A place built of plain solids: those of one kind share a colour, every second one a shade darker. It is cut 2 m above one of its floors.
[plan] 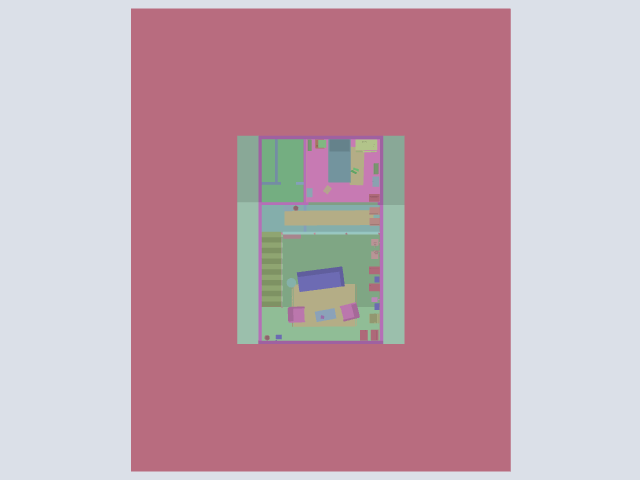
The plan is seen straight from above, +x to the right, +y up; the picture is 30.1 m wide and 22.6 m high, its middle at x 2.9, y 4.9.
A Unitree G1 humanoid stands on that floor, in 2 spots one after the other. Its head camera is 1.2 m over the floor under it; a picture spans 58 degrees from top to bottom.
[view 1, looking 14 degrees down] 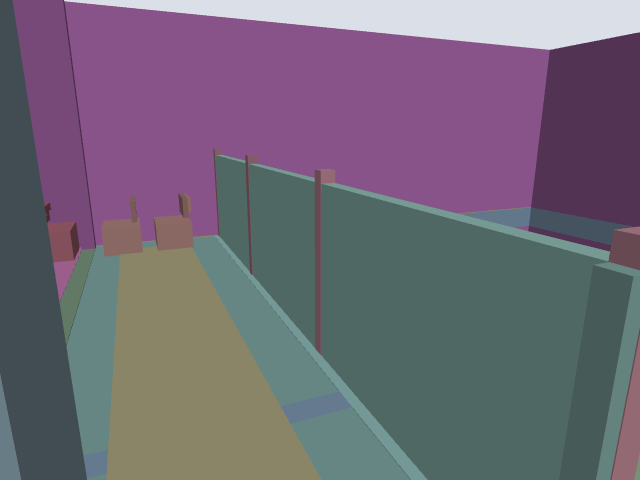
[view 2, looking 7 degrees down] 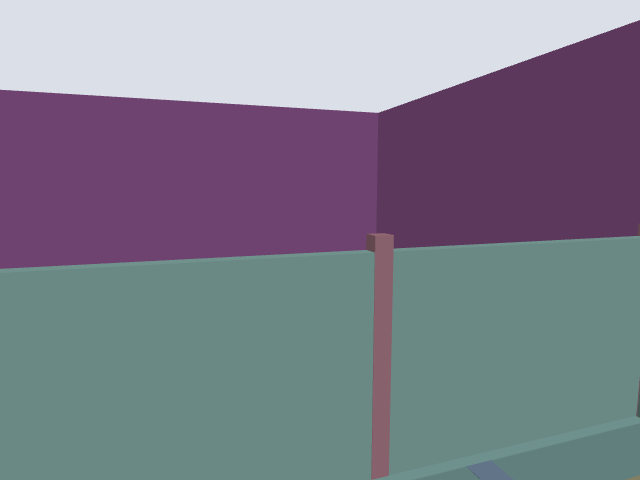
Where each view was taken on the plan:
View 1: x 0.61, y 6.09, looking -23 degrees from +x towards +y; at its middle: stair_newel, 2.24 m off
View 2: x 3.42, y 6.72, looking -109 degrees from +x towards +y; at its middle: wall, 7.00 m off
